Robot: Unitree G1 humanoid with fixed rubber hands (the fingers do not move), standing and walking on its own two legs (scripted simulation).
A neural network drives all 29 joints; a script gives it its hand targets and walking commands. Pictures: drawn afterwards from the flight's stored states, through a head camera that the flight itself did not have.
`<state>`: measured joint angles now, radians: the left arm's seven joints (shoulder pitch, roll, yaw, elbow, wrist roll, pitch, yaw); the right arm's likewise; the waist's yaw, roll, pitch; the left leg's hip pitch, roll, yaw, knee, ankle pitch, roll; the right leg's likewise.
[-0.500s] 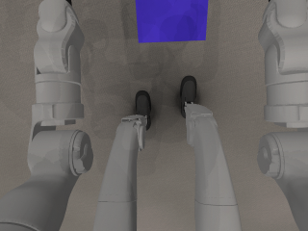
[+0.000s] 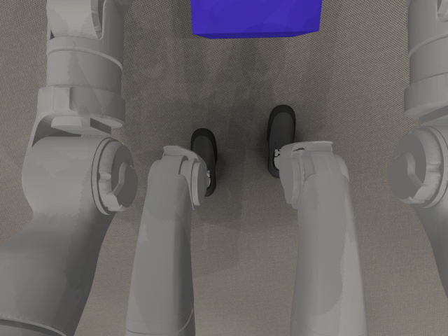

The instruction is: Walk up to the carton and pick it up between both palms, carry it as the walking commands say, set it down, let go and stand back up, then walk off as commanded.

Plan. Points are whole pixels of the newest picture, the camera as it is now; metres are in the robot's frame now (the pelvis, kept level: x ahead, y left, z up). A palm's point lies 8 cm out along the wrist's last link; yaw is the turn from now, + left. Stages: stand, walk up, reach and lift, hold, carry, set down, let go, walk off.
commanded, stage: reach and lift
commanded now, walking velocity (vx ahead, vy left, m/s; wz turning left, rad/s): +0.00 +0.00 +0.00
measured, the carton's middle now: out of the picture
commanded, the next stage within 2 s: none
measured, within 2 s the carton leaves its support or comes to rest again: neither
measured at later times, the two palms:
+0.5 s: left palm out of the picture +0.58 +0.14 -0.31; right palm out of the picture +0.56 -0.21 -0.33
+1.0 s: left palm out of the picture +0.57 +0.15 -0.39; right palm out of the picture +0.57 -0.20 -0.39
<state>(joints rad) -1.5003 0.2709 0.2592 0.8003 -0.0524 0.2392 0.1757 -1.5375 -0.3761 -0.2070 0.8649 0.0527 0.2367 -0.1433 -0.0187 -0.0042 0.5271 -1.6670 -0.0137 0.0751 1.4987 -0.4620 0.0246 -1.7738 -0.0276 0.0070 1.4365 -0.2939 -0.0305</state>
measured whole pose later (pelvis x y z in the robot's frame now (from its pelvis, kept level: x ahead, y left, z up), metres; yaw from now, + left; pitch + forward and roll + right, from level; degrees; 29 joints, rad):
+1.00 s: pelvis +0.00 +0.01 -0.19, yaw +2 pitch +36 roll +3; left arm -1.59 0.34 0.08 1.02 -0.23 0.15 0.15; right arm -1.64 -0.43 -0.21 1.16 0.17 0.10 -0.14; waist -0.02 0.00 0.53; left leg -2.18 -0.02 0.08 2.19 -0.64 0.02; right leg -2.31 -0.06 0.01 2.10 -0.42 -0.05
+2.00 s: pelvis +0.00 +0.00 -0.19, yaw +2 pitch +36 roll +3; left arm -1.62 0.27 0.05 1.06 -0.26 0.15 0.12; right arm -1.65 -0.41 -0.15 1.20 0.20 0.09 -0.12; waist -0.02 0.00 0.52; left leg -2.19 -0.03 0.08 2.20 -0.64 0.02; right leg -2.32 -0.06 0.01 2.11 -0.43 -0.05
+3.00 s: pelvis -0.01 +0.00 -0.19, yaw +2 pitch +29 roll +3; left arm -1.58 0.25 0.11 0.90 -0.19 0.38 0.21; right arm -1.58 -0.38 -0.15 0.94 0.16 0.35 -0.19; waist -0.02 0.00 0.53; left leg -2.08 -0.04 0.06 2.21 -0.64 0.02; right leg -2.20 -0.05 0.01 2.12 -0.43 -0.05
